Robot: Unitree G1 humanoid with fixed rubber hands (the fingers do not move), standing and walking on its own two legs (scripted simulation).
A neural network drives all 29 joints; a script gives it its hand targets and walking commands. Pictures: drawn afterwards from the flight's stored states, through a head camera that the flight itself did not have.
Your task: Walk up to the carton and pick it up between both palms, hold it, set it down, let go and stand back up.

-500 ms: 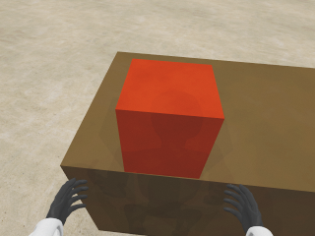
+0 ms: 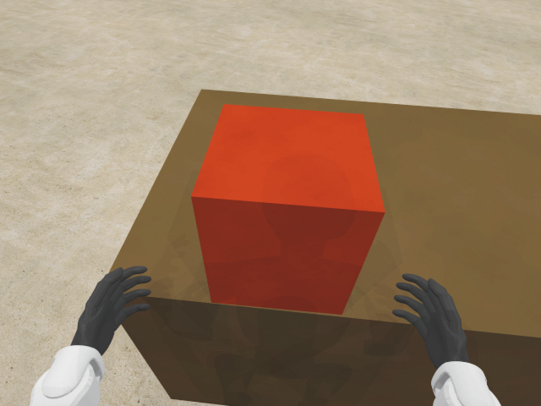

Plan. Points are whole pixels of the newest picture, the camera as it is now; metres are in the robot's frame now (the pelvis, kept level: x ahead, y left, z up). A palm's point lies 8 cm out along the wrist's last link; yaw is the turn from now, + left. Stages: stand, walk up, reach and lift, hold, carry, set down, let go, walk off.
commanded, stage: reach and lift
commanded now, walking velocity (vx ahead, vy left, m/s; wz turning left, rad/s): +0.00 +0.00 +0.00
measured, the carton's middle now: (284, 212) +0.43 -0.01 +0.06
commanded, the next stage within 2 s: none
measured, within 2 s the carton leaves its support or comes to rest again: neither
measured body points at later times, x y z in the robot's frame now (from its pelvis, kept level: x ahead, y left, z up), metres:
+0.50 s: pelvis -0.02 +0.01 +0.00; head -0.01 +0.02 +0.45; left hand +0.31 +0.24 +0.11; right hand +0.30 -0.22 +0.11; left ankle -0.02 +0.13 -0.75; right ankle -0.02 -0.11 -0.75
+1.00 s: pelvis -0.03 +0.00 +0.00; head -0.02 +0.02 +0.45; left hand +0.37 +0.24 +0.17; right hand +0.37 -0.22 +0.17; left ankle -0.02 +0.13 -0.75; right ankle -0.02 -0.11 -0.75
